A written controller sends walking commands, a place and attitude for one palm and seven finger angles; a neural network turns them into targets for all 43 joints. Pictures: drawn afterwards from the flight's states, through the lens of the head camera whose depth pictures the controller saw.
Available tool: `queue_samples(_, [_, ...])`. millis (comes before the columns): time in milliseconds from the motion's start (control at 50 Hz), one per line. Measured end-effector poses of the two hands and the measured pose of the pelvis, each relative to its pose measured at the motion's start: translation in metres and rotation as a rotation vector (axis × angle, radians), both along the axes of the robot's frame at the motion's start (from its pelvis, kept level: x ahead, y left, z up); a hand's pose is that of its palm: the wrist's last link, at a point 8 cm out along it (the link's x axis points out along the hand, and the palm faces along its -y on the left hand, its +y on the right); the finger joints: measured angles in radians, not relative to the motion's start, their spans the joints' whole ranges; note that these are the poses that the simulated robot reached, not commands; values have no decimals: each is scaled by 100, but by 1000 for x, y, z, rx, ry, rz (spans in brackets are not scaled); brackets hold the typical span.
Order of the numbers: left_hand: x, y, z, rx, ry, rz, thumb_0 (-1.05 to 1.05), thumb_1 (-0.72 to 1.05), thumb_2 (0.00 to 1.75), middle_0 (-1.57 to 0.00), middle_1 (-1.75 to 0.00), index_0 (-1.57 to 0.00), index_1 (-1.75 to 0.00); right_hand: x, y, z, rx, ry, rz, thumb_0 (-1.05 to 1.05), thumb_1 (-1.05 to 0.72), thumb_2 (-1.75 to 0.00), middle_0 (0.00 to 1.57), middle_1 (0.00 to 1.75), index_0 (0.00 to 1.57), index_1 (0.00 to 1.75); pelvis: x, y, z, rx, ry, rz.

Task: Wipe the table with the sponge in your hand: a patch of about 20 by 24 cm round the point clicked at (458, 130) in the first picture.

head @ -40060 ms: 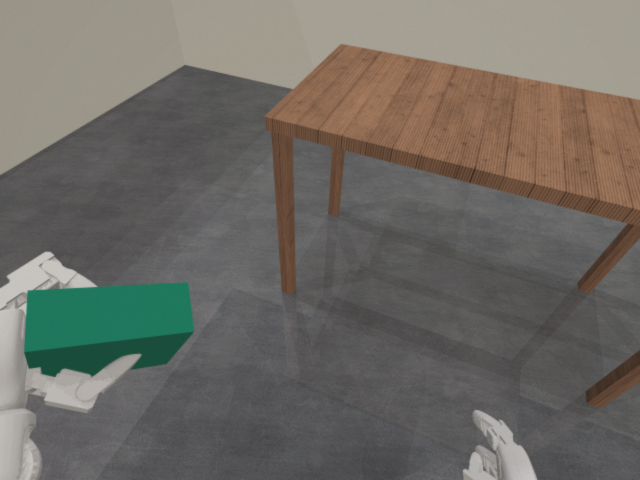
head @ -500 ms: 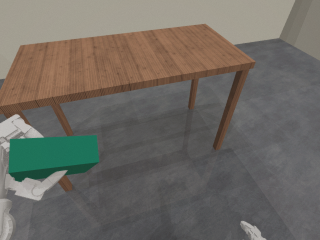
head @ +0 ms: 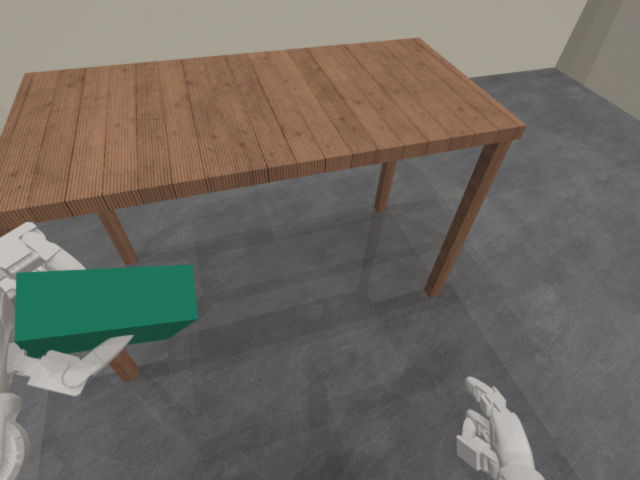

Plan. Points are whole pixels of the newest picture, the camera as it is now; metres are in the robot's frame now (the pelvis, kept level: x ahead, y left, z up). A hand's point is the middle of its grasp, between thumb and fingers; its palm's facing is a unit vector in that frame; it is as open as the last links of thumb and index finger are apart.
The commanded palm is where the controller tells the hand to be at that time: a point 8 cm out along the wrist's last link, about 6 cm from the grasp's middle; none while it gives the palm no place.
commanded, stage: stop stepping back and stand still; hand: left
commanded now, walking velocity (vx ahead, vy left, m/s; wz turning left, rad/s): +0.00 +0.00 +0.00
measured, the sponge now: (133, 310) +0.23 +0.20 +0.16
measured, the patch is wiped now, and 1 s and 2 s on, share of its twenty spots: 1.00 1.00 1.00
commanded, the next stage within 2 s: stand and wait in 0.18 s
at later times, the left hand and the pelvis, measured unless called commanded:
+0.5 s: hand (60, 321) +0.20 +0.24 +0.18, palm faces +0.41 -0.84 -0.35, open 9.0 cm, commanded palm +0.15 +0.29 +0.20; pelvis -0.01 +0.01 +0.00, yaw +0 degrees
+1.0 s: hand (58, 324) +0.20 +0.25 +0.18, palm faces +0.42 -0.84 -0.35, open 9.0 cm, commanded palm +0.15 +0.28 +0.20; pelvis -0.01 +0.01 +0.00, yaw +0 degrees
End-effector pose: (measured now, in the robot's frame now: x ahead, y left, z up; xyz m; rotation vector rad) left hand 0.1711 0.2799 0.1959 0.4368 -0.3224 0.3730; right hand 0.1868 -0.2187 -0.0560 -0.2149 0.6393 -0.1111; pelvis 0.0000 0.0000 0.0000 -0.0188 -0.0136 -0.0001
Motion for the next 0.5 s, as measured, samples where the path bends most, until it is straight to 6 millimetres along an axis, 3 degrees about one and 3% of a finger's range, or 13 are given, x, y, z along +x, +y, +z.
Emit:
queue_samples(200, [-2,5,-2,-19,6,7,-2,-45,109,-84,-143,-86,-146,-14,8,-5,3,41,-2,1,-90,-90,20,30,20,30,-4,5,2,-2,1,-4])
queue_samples(500, [-10,4,-2,-8,21,9,-2,-45,109,-84,-143,-86,-146,-40,-3,-14,-4,82,-40,1,-90,-90,20,30,20,30,-13,6,3,-2,3,-5])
